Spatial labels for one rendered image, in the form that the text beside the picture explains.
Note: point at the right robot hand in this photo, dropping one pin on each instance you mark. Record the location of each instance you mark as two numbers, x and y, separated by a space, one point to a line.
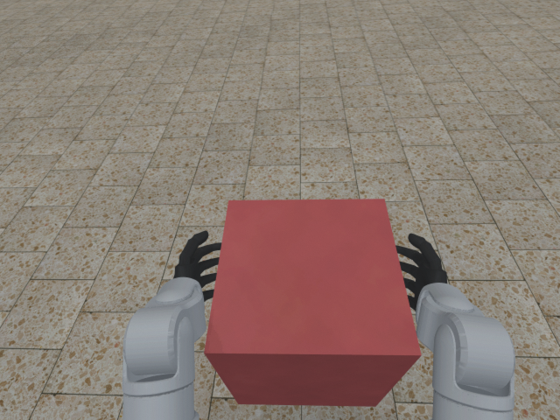
429 270

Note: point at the left robot hand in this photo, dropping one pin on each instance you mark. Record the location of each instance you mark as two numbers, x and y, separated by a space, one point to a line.
189 264

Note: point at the left robot forearm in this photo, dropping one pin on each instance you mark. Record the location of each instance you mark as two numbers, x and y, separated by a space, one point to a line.
158 366

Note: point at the right robot forearm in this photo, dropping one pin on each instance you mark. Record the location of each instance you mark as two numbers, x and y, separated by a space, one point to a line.
473 357

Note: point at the carton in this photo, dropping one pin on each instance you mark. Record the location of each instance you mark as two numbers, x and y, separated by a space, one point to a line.
309 304

